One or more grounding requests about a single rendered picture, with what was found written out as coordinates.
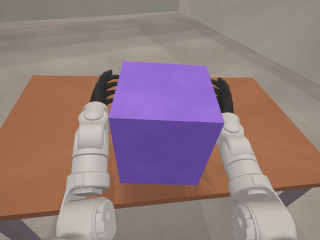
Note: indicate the carton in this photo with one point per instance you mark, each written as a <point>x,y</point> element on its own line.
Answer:
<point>164,120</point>

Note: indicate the right robot upper arm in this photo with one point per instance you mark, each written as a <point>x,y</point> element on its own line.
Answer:
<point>262,220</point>

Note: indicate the left robot upper arm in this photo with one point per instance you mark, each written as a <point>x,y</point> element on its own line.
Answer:
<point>86,219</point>

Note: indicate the robot left hand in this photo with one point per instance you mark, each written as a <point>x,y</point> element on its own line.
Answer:
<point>100,92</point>

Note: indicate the right robot forearm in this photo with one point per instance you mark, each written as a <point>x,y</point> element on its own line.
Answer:
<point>246,181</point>

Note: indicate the table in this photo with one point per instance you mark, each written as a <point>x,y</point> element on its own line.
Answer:
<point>37,141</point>

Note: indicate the left robot forearm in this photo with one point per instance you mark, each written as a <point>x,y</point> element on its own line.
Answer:
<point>89,173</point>

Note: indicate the robot right hand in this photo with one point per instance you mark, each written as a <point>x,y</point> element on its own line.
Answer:
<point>224,96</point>

